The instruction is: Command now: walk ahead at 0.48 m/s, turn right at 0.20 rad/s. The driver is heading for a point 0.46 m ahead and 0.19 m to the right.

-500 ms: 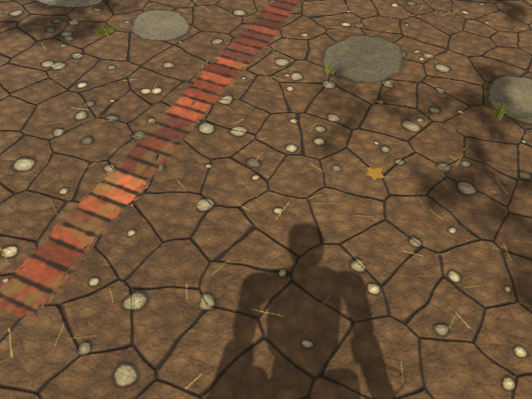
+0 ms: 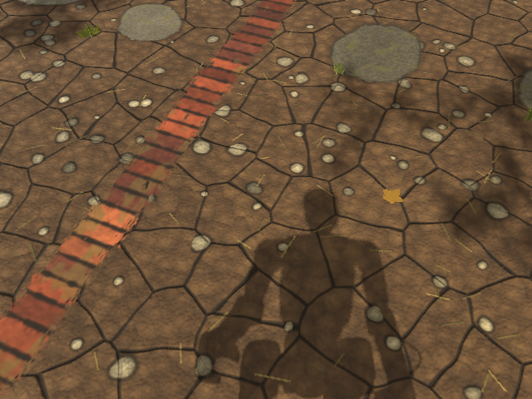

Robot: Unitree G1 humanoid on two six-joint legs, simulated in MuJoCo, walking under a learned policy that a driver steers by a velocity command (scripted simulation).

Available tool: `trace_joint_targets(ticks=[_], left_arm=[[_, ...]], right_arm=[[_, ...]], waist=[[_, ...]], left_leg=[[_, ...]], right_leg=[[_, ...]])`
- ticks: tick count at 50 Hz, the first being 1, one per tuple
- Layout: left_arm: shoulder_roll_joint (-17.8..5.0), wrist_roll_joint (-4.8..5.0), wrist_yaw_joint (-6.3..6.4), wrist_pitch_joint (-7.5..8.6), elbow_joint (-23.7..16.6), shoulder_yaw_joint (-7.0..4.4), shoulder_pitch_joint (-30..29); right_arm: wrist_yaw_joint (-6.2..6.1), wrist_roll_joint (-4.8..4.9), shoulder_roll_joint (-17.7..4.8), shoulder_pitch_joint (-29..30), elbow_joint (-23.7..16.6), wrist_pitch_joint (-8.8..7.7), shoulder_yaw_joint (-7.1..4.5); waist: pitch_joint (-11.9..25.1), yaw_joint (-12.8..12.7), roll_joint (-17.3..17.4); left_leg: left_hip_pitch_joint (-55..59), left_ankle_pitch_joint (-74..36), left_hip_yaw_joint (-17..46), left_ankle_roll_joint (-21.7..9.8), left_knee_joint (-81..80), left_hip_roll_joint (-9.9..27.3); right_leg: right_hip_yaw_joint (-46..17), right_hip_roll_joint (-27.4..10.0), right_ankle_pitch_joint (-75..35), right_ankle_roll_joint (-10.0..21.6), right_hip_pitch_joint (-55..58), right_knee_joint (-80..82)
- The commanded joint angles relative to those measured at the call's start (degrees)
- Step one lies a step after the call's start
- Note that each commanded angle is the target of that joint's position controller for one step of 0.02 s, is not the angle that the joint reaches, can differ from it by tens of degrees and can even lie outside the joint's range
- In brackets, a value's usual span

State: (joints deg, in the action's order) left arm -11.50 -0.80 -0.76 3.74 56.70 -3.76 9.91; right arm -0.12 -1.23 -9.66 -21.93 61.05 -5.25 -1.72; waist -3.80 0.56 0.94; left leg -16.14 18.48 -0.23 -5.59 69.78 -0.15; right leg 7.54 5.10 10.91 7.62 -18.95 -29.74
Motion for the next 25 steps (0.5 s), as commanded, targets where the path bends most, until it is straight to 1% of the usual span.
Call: trace_joint_targets(ticks=[1, 2, 3, 5, 6, 8, 11, 13, 16, 17, 18, 19, 20, 21, 22, 23, 24, 25], left_arm=[[-1.8, 0.12, 0.41, 1.39, 0.9, 0.3, 6.5], [-2.2, 0.12, 0.65, 1.83, 1.5, 0.34, 8.1], [-3.2, 0.14, 0.83, 2.12, 1.7, 0.24, 9.5], [-5.1, 0.32, 1.04, 2.14, 1.6, -0.01, 11.4], [-5.5, 0.43, 1.06, 2.04, 1.4, -0.03, 12.5], [-5.3, 0.52, 0.98, 1.8, 1.3, 0.09, 15.0], [-5.4, 0.42, 1.0, 1.53, 1.3, 0.04, 19.0], [-5.7, 0.26, 1.19, 1.36, 1.2, -0.07, 21.0], [-6.5, -0.33, 1.57, 0.97, 0.6, -0.41, 22.3], [-7.0, -0.47, 1.8, 0.88, 0.2, -0.62, 21.9], [-7.6, -0.53, 2.02, 0.84, -0.3, -0.88, 20.6], [-8.5, -0.51, 2.08, 0.86, -1.1, -1.19, 18.5], [-9.4, -0.38, 1.84, 1.08, -1.7, -1.48, 17.2], [-9.4, 0.05, 1.35, 1.4, -2.2, -1.54, 16.0], [-6.3, 0.8, 1.01, 1.78, -4.6, -0.83, 15.5], [-0.5, 3.34, 1.23, 1.29, -6.2, 0.18, 22.7], [-6.7, 1.41, 1.76, 0.38, -5.2, -0.86, 21.4], [-7.0, 0.41, 1.33, 0.02, -5.6, -1.17, 16.8]], right_arm=[[0.6, -1.34, -2.8, -1.7, -3.7, 0.25, -0.95], [0.73, -1.39, -2.3, -1.6, -4.2, 0.74, -0.96], [0.8, -1.41, -2.4, -0.5, -4.9, 1.15, -1.05], [0.9, -1.4, -3.3, 4.5, -7.2, 1.87, -1.22], [0.94, -1.31, -3.9, 7.9, -8.6, 2.07, -1.28], [1.0, -0.91, -4.4, 14.4, -11.2, 2.25, -1.35], [1.29, -0.51, -4.2, 21.2, -13.9, 2.25, -1.13], [1.37, -0.29, -4.4, 24.9, -15.6, 2.16, -0.97], [1.41, 0.07, -4.9, 29.4, -18.3, 1.66, -0.71], [1.4, 0.23, -5.4, 29.6, -19.0, 1.37, -0.75], [1.34, 0.37, -6.2, 28.1, -19.1, 1.04, -0.9], [1.11, 0.5, -7.0, 24.8, -18.5, 0.67, -1.21], [0.65, 0.53, -8.4, 19.1, -17.0, 0.22, -1.85], [0.0, 0.13, -10.3, 10.6, -14.9, -0.51, -2.67], [-0.95, -1.51, -14.6, 1.2, -14.4, -1.01, -3.77], [-0.78, -2.7, -19.7, 0.7, -14.8, -0.37, -4.87], [-0.52, -1.76, -14.7, 4.1, -15.4, 0.62, -4.36], [-0.4, -1.21, -9.6, 8.5, -16.1, 0.62, -3.02]], waist=[[0.1, 1.2, -0.2], [0.3, 1.7, -1.0], [0.2, 1.9, -1.5], [-0.7, 1.5, -2.1], [-1.4, 0.8, -2.4], [-2.3, -1.0, -2.9], [-1.3, -3.5, -4.2], [-0.7, -4.8, -4.8], [-0.7, -6.1, -5.6], [-0.6, -5.7, -5.9], [-0.2, -4.5, -6.3], [0.9, -2.6, -6.6], [3.8, -0.2, -6.3], [8.7, 3.8, -3.7], [17.3, 6.9, 1.1], [24.6, 3.0, 15.3], [20.8, 1.7, 8.2], [11.7, 0.9, 2.4]], left_leg=[[-13.0, -3.6, 2.9, 1.0, -1.0, 5.4], [-12.4, -3.6, 2.2, 1.8, -3.2, 5.3], [-13.0, -3.8, 1.5, 2.6, -5.2, 5.3], [-15.9, -6.4, 0.3, 4.3, -10.1, 5.5], [-17.8, -8.6, -0.1, 5.1, -13.1, 5.5], [-20.4, -13.0, -0.7, 6.4, -19.6, 5.2], [-21.3, -17.9, -1.2, 7.1, -26.5, 3.8], [-21.9, -18.5, -1.2, 7.1, -29.5, 2.8], [-21.9, -16.3, -1.0, 6.5, -33.6, 1.5], [-20.5, -15.4, -0.5, 6.1, -35.4, 1.3], [-17.1, -14.1, -0.2, 5.5, -37.7, 0.9], [-10.9, -12.0, -0.4, 4.7, -40.1, -0.2], [-2.4, -10.9, -1.0, 3.8, -42.0, -1.7], [9.5, -13.2, -0.3, 2.2, -45.1, -0.4], [23.7, -4.2, 11.6, -0.3, -45.6, 12.1], [37.1, -3.4, 37.0, -7.4, -50.1, 27.6], [31.1, 4.3, 40.9, -7.7, -52.8, 25.9], [22.1, 4.3, 31.0, -5.9, -54.1, 22.8]], right_leg=[[-25.1, -17.1, -1.5, 7.2, 7.7, 20.7], [-23.5, -16.2, -5.9, 7.2, 7.2, 20.6], [-22.1, -15.4, -8.9, 7.4, 6.9, 20.6], [-20.5, -14.5, -9.8, 7.5, 6.6, 21.7], [-20.3, -14.2, -10.1, 7.4, 6.9, 22.2], [-20.2, -13.3, -12.6, 6.5, 8.6, 22.2], [-20.0, -12.5, -18.5, 4.8, 12.8, 19.9], [-20.7, -12.6, -22.0, 4.9, 16.2, 17.9], [-22.6, -13.4, -25.9, 5.3, 20.5, 14.7], [-23.4, -13.8, -27.2, 4.9, 21.3, 13.5], [-23.9, -14.0, -28.7, 4.1, 21.1, 12.0], [-23.5, -13.6, -32.4, 2.9, 19.5, 9.4], [-23.1, -12.4, -37.4, 1.7, 18.1, 3.9], [-20.7, -9.4, -36.0, 0.5, 14.5, -6.5], [-18.4, -6.0, -19.9, -0.4, 5.6, -21.6], [-12.3, 2.4, 20.1, -2.3, -12.3, -38.0], [-13.0, -2.4, 18.0, -1.4, -17.2, -44.0], [-12.8, -4.9, 11.9, -1.7, -17.7, -43.5]])
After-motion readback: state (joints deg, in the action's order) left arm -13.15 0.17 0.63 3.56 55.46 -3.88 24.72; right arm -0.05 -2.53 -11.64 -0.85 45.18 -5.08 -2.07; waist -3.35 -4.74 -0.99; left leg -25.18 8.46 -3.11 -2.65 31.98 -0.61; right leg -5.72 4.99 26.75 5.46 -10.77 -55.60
